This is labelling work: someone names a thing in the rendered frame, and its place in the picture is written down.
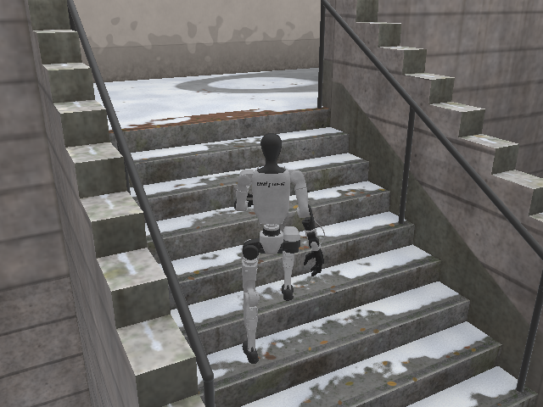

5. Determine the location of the robot left thigh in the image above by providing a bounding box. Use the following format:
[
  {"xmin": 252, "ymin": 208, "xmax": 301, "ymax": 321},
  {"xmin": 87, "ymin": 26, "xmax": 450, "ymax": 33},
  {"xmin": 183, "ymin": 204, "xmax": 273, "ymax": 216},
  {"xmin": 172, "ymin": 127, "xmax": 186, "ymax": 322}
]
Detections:
[{"xmin": 242, "ymin": 238, "xmax": 260, "ymax": 307}]

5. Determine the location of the robot right hand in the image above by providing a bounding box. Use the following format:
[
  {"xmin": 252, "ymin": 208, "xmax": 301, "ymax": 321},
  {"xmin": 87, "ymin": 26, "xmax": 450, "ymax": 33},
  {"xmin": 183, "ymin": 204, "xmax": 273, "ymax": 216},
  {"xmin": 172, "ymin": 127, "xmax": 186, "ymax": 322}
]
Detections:
[{"xmin": 304, "ymin": 249, "xmax": 324, "ymax": 276}]

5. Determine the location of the left robot upper arm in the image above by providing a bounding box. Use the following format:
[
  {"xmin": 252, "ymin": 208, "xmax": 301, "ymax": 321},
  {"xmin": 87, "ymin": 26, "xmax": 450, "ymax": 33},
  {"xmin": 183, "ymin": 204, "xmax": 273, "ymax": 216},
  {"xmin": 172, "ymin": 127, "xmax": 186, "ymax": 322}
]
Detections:
[{"xmin": 235, "ymin": 170, "xmax": 254, "ymax": 211}]

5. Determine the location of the robot right forearm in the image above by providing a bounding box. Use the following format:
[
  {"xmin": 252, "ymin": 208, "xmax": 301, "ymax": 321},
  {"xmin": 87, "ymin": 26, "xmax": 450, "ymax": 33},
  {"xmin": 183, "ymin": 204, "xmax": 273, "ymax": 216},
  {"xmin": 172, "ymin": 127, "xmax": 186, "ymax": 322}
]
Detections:
[{"xmin": 302, "ymin": 204, "xmax": 321, "ymax": 251}]

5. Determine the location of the right robot upper arm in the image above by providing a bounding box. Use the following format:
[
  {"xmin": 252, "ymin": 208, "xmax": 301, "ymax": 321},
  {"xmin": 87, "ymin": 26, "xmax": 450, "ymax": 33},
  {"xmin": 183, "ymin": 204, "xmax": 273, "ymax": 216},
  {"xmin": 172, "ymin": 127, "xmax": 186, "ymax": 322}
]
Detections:
[{"xmin": 288, "ymin": 170, "xmax": 310, "ymax": 218}]

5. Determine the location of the robot left shin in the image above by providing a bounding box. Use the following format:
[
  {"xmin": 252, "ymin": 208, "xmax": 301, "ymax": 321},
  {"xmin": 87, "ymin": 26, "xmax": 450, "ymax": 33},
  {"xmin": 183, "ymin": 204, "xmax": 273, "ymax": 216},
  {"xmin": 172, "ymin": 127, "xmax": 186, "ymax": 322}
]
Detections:
[{"xmin": 243, "ymin": 293, "xmax": 258, "ymax": 352}]

